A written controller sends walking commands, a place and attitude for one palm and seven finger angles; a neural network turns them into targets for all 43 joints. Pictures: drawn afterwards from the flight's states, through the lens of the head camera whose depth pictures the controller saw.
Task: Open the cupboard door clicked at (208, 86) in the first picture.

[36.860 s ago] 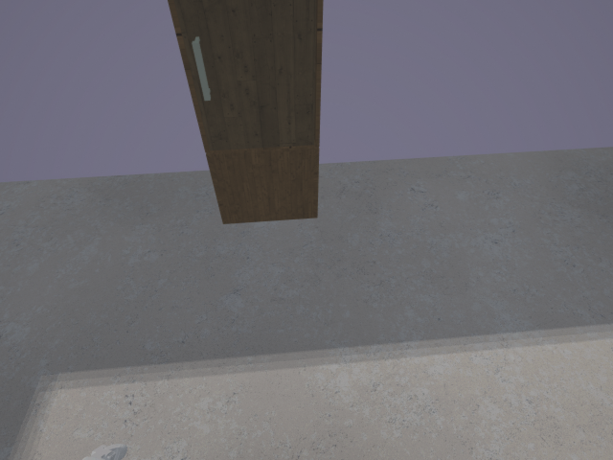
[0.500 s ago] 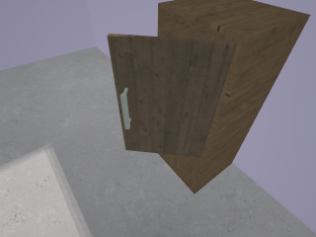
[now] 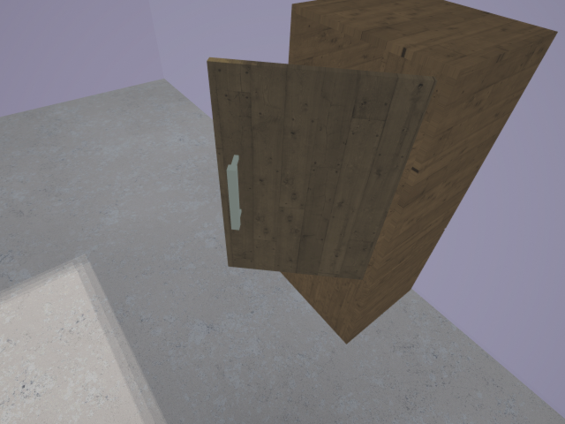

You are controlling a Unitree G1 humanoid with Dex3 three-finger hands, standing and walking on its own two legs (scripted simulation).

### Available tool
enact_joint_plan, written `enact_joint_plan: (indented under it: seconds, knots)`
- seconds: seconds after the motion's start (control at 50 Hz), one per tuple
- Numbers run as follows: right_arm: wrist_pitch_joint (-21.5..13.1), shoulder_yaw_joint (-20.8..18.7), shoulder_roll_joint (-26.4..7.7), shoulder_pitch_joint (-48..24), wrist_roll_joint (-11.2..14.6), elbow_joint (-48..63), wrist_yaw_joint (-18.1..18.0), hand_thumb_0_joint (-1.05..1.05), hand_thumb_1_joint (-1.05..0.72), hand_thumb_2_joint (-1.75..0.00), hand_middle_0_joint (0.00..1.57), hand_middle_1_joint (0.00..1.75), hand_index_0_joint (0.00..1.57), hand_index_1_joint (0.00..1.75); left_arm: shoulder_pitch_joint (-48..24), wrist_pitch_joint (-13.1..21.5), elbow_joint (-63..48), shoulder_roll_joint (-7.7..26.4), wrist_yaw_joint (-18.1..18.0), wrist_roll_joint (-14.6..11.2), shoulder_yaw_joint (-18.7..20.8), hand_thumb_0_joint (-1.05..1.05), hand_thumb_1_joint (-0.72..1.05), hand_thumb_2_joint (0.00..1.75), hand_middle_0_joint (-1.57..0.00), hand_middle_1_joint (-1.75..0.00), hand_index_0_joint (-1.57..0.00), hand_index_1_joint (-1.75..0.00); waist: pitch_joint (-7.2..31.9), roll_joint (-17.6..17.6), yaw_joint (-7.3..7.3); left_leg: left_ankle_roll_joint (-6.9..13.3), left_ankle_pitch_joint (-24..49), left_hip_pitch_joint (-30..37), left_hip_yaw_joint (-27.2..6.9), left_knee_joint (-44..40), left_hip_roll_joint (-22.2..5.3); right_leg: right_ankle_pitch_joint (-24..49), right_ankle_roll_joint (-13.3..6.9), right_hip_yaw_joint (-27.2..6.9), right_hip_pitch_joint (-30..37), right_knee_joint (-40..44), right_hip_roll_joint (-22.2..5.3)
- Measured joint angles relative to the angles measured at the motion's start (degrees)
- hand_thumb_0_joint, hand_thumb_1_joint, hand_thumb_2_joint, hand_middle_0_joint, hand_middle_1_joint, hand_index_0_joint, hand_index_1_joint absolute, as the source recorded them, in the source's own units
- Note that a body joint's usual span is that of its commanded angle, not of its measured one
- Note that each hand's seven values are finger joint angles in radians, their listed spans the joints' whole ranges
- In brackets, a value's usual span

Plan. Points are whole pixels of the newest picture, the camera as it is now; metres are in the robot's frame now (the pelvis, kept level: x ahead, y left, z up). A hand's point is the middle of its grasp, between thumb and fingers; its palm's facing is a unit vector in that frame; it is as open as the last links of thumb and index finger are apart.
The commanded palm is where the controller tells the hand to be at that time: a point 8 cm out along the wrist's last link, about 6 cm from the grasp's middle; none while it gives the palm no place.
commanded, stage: come to a stop and stand still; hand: left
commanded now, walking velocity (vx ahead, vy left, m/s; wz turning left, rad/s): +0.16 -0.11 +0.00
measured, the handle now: (235, 193) +0.59 +0.14 -0.03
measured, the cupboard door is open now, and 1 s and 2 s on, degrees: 47 47 47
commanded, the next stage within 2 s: look again from close up in 1.12 s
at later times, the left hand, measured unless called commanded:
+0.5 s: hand out of the picture +0.01 +0.13 -0.18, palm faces +0.02 -0.99 -0.17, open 7.4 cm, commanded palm none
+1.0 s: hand out of the picture -0.03 +0.17 -0.18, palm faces +0.02 -0.99 -0.17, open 7.4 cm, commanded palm none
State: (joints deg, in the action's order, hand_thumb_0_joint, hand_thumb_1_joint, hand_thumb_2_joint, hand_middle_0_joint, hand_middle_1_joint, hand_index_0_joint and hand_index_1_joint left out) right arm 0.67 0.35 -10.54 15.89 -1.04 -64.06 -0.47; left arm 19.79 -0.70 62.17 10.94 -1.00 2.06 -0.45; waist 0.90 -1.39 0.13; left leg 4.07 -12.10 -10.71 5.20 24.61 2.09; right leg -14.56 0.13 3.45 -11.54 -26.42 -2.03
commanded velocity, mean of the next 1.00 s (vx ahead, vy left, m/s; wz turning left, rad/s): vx -0.02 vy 0.01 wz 0.00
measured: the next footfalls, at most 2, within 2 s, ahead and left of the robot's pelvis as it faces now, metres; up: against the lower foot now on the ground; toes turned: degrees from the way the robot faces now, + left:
none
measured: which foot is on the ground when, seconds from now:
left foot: down 0.00-1.00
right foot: down 0.00-1.00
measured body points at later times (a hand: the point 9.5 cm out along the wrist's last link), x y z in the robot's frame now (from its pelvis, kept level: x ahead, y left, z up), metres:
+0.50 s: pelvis +0.02 -0.02 +0.00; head +0.03 -0.01 +0.45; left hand +0.01 +0.18 -0.17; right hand +0.02 -0.24 -0.16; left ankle +0.02 +0.07 -0.74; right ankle +0.02 -0.13 -0.74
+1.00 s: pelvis -0.01 +0.01 +0.00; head -0.01 +0.02 +0.45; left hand -0.03 +0.22 -0.16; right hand -0.02 -0.20 -0.16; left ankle +0.02 +0.07 -0.74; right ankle +0.02 -0.13 -0.74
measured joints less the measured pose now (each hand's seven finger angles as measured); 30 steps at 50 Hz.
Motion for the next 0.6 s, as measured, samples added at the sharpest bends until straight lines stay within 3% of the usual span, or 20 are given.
enact_joint_plan:
  seconds: [0.12,0.18,0.34,0.44,0.6]
  knots:
    - [-0.42,-0.96,2.52,3.43,0.26,-1.22,-0.81,0.01,-0.91,-0.9,0.2,0.3,0.2,0.3,4.37,-0.31,1.09,-3.1,0.56,0.19,0.4,0.01,0.9,0.9,-0.2,-0.3,-0.2,-0.3,-1.06,-0.68,-0.15,-0.09,-2.41,0.26,0.79,1.94,-0.14,-0.28,-0.69,-0.49,-0.34,-2.25,-0.15]
    - [-0.69,-1.35,3.12,4.65,0.46,-1.6,-1.34,0.01,-0.91,-0.9,0.2,0.3,0.2,0.3,5.52,-0.2,1.4,-4.37,0.44,0.14,0.6,0.01,0.9,0.9,-0.2,-0.3,-0.2,-0.3,-1.47,-0.1,-0.03,-0.6,-3.68,0.4,0.73,2.9,-0.81,-1.01,-0.09,-0.42,0.16,-2.33,0.43]
    - [-1.15,-0.96,4.49,2.77,1.26,-2.3,-2.41,0.01,-0.91,-0.9,0.2,0.3,0.2,0.3,4.16,1.66,1.39,-6.31,-1.62,-0.91,0.02,0.01,0.9,0.9,-0.2,-0.3,-0.2,-0.3,-2.52,0.66,0.18,-2.11,-4.24,1.04,0.38,2.58,-2.11,-0.99,-0.93,-0.07,1.34,-0.69,1.77]
    - [0.04,-1.43,4.3,-0.03,0.92,-1.11,-2.61,0.02,-0.93,-0.9,0.2,0.3,0.2,0.3,0.86,1.58,-0.71,-6.3,-2.28,-0.88,0.24,0.01,0.9,0.9,-0.2,-0.3,-0.2,-0.3,-3.0,0.9,-0.06,-2.24,-3.84,0.11,0.31,3.3,-2.09,-0.82,-1.11,0.04,0.38,-1.62,1.66]
    - [0.39,-1.95,2.63,-1.52,0.75,0.63,-1.57,0.02,-0.93,-0.9,0.2,0.3,0.2,0.3,-2.21,0.46,-1.52,-2.74,-2.29,-0.66,1.07,0.02,0.92,0.9,-0.2,-0.3,-0.2,-0.3,-2.69,0.47,-0.02,-1.35,-2.73,-0.68,0.5,3.56,-1.62,0.44,-0.57,-0.1,-0.27,-1.62,1.16]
